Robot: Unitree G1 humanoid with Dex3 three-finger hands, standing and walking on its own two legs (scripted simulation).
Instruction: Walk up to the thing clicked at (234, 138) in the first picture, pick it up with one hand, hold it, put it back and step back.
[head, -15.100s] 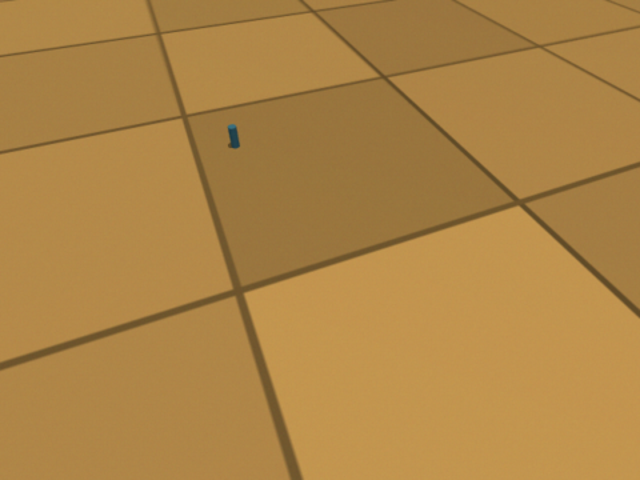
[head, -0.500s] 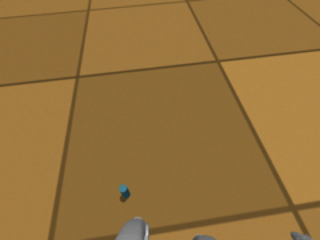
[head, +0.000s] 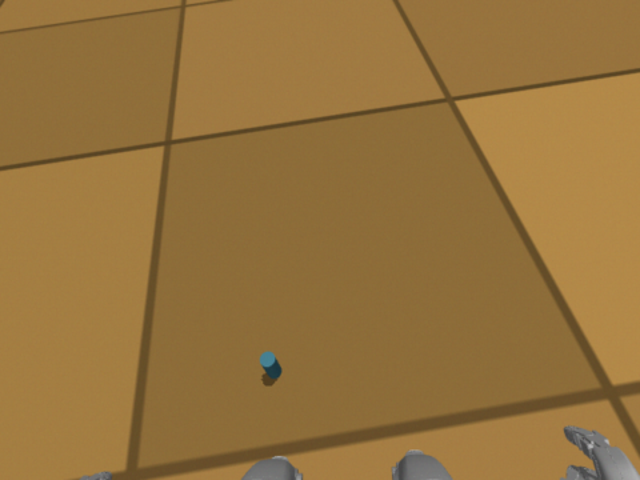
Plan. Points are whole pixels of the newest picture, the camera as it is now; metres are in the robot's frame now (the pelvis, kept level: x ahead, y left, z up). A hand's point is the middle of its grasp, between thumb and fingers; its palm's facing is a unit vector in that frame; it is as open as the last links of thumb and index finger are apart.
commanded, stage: walk up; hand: left
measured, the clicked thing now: (271, 365) +0.45 +0.22 -0.68
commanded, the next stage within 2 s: stand in 1.76 s
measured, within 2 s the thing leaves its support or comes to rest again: neither
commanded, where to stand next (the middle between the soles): +0.08 -0.01 m, yaw +1 degrees
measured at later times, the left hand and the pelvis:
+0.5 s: hand out of the picture +0.04 +0.26 -0.13, palm faces +0.01 -0.95 -0.32, open 7.4 cm; pelvis -0.02 +0.00 +0.03, yaw +1 degrees
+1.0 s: hand out of the picture +0.10 +0.26 -0.11, palm faces +0.02 -0.95 -0.32, open 7.4 cm; pelvis +0.00 +0.01 +0.04, yaw +1 degrees
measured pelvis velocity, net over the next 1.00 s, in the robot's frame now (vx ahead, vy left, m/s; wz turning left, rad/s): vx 0.00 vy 0.01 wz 0.01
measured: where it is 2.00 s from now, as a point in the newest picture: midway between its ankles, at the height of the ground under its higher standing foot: outside the picture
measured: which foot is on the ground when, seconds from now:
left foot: up 0.00-0.00, down 0.02-1.00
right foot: down 0.00-1.00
